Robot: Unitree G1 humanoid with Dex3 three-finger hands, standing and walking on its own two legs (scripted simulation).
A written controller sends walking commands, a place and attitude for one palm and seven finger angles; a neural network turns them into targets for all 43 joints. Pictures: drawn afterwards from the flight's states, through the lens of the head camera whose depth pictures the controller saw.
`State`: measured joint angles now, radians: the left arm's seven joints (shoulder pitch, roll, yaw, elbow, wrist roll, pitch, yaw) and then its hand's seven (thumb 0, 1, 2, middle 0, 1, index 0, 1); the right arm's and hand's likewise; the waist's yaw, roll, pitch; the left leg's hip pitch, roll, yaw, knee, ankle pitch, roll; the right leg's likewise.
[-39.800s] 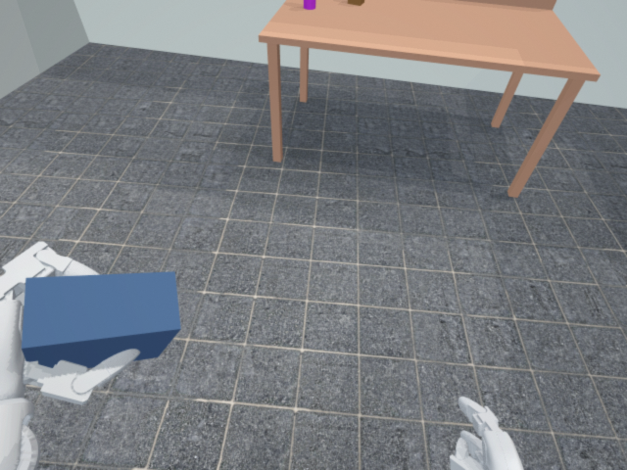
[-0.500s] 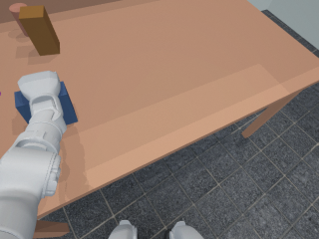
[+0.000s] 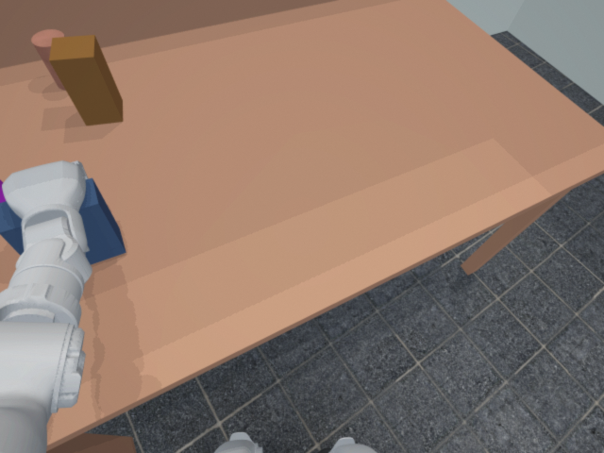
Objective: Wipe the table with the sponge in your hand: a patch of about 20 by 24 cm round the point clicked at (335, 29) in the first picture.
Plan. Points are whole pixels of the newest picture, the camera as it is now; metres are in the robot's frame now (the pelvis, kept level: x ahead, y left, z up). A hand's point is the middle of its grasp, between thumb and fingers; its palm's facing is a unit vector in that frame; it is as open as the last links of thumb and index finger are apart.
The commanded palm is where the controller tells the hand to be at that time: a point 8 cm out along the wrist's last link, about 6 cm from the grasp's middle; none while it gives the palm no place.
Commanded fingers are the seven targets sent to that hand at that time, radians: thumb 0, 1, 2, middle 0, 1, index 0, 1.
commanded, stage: slide back across to the first lane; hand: left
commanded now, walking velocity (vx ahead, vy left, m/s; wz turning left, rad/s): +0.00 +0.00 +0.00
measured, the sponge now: (73, 237) +0.43 +0.33 -0.04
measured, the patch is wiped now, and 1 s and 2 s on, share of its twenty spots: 1.00 1.00 1.00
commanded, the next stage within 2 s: wipe back along the first lane in 0.16 s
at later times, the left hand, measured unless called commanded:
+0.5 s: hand (52, 231) +0.41 +0.34 +0.00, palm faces -0.14 +0.00 -0.99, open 9.8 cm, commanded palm +0.39 +0.31 +0.03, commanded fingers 0.00 0.10 1.30 -1.20 -1.60 -1.20 -1.60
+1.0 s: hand (51, 257) +0.37 +0.33 -0.01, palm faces -0.11 -0.01 -0.99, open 9.8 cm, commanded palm +0.34 +0.31 +0.03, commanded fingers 0.00 0.10 1.30 -1.20 -1.60 -1.20 -1.60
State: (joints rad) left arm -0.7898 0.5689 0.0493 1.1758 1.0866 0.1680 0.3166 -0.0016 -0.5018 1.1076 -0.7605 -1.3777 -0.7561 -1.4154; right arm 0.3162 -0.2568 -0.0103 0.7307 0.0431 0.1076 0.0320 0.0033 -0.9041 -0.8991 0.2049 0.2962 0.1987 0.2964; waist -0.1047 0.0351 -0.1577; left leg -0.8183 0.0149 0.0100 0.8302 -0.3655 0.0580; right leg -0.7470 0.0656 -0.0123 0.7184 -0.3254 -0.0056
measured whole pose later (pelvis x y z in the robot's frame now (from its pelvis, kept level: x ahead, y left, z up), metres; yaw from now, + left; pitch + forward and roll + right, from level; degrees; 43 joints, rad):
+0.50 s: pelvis +0.01 +0.00 +0.00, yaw +1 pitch +19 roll -4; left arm -0.67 0.56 0.05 1.08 1.08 0.12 0.34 -0.01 -0.49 1.11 -0.74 -1.40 -0.74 -1.44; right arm 0.27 -0.26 -0.03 0.73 0.05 0.14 0.03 0.00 -0.90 -0.90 0.20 0.30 0.20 0.30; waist -0.06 0.03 -0.15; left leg -0.77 0.01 0.00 0.81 -0.38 0.05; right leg -0.70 0.06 -0.02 0.71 -0.34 -0.01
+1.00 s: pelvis +0.01 +0.00 +0.01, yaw +1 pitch +16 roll -3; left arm -0.49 0.48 0.01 0.92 1.04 0.16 0.36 -0.01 -0.47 1.10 -0.71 -1.43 -0.70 -1.47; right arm 0.23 -0.26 -0.03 0.70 0.07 0.14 0.02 0.00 -0.91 -0.90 0.20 0.30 0.20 0.30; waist -0.02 0.03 -0.16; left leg -0.68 0.00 0.01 0.77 -0.37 0.06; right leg -0.62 0.05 -0.01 0.68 -0.34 -0.01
